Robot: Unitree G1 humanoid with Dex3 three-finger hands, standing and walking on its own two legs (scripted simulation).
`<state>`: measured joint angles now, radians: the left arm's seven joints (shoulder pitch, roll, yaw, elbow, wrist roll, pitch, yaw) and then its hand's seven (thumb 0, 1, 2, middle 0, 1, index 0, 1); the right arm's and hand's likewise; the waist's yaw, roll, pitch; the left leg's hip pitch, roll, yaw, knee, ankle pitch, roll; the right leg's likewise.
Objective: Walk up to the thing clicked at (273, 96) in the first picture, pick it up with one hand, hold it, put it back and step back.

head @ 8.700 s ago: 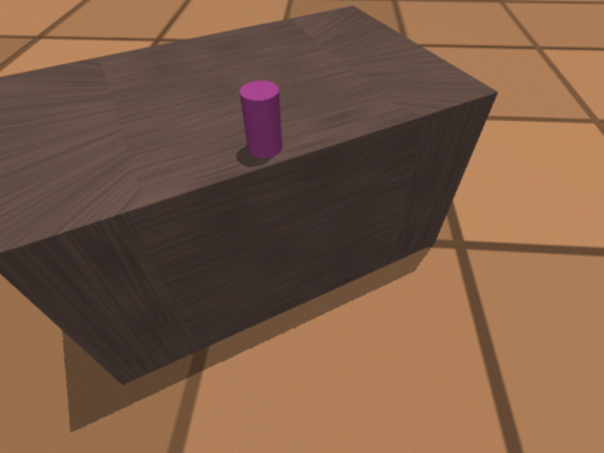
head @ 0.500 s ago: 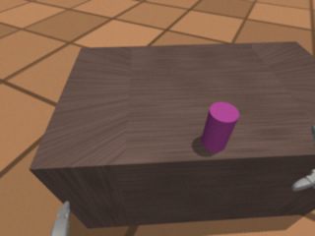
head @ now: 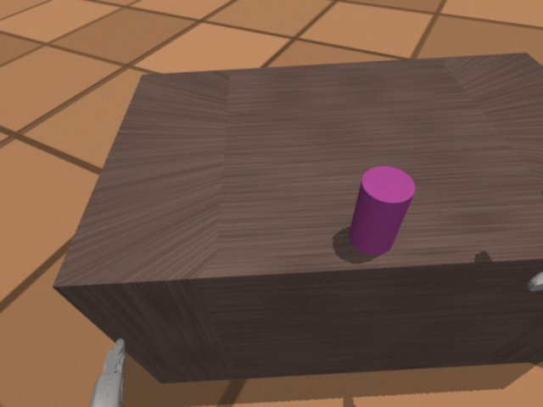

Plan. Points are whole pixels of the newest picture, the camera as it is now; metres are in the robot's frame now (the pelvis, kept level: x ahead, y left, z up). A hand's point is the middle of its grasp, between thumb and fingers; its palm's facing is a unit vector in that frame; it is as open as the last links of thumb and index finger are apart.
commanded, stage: go down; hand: right
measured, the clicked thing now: (378, 213) +0.44 -0.18 +0.00
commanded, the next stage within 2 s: approach in 1.94 s
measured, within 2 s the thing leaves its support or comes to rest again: neither
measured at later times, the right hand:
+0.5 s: hand out of the picture +0.34 -0.36 +0.11, palm faces +0.14 +0.99 +0.01, open 17.6 cm
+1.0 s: hand out of the picture +0.36 -0.38 +0.11, palm faces +0.14 +0.99 +0.02, open 17.5 cm
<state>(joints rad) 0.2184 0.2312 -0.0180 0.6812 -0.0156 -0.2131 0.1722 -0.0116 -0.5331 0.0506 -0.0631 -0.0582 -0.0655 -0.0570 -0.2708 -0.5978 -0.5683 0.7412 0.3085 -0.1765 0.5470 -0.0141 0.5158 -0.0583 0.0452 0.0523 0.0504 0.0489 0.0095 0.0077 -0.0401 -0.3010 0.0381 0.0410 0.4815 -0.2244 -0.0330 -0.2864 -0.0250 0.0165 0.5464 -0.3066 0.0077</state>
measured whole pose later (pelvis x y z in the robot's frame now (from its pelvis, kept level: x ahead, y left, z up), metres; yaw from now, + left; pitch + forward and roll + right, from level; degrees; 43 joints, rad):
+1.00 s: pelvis +0.00 -0.01 -0.01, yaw +1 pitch +9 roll +2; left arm 0.25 0.26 -0.06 0.59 0.00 -0.24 0.18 -0.01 -0.54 0.06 -0.06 -0.06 -0.06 -0.06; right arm -0.51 -0.81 -0.63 1.04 0.27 -0.17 0.64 -0.01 0.56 -0.06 0.05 0.06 0.05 0.05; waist 0.07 0.01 -0.08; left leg -0.49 0.02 0.04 0.60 -0.27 -0.04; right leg -0.49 -0.04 0.02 0.71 -0.37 0.00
